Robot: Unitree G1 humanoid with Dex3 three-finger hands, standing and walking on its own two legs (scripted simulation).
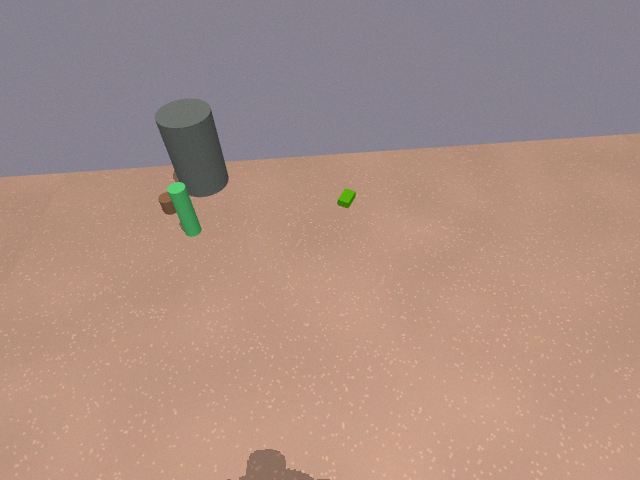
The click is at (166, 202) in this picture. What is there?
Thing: low tin
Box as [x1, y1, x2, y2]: [158, 192, 175, 214]
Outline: 162,193 158,199 164,212 168,214 174,213 175,210 168,193
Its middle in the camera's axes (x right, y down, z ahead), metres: -0.70 -0.17 +1.78
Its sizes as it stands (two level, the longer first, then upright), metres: 0.073 0.073 0.074
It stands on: the floor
